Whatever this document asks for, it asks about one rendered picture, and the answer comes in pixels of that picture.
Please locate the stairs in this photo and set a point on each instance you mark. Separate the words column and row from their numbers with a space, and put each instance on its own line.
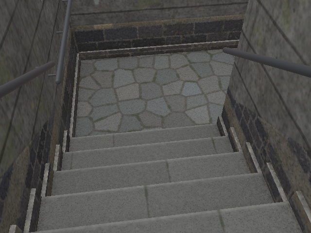
column 182, row 179

